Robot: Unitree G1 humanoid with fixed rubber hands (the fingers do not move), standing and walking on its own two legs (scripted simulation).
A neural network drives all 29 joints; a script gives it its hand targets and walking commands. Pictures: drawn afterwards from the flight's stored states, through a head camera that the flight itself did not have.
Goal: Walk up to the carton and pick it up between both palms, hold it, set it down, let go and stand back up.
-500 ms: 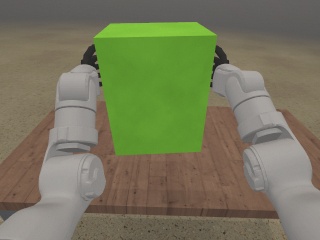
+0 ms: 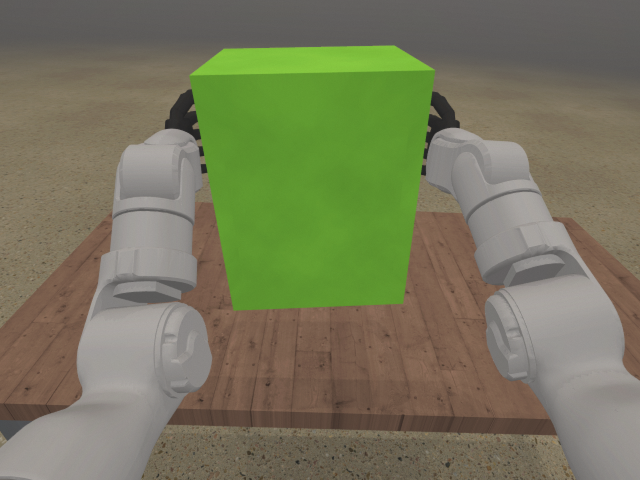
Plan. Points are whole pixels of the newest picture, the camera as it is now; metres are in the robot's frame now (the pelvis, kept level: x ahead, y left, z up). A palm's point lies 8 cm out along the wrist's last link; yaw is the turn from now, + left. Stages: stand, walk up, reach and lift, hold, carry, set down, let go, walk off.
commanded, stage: hold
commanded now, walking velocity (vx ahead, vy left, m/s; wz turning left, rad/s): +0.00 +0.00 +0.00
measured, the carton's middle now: (314, 177) +0.38 +0.00 +0.29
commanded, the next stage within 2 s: none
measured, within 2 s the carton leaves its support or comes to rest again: neither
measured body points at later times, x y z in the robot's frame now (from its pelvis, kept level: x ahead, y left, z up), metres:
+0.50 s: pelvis +0.00 +0.00 +0.00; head -0.10 +0.02 +0.44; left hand +0.39 +0.14 +0.31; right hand +0.38 -0.16 +0.33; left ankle +0.01 +0.12 -0.75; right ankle +0.01 -0.11 -0.75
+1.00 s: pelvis +0.00 +0.00 +0.00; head -0.10 +0.02 +0.44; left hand +0.39 +0.14 +0.32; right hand +0.38 -0.16 +0.33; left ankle +0.01 +0.12 -0.75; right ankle +0.01 -0.11 -0.75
